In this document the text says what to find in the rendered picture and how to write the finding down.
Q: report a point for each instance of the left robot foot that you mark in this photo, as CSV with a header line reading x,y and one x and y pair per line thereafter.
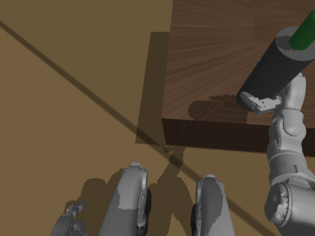
x,y
141,231

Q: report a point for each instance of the left robot hand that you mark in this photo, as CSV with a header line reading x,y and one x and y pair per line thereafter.
x,y
66,226

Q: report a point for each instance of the bottle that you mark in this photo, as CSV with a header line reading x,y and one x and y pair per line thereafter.
x,y
292,50

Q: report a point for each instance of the right robot hand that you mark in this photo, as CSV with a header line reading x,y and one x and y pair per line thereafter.
x,y
290,97

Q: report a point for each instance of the right robot arm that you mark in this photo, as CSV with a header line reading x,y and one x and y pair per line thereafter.
x,y
290,204

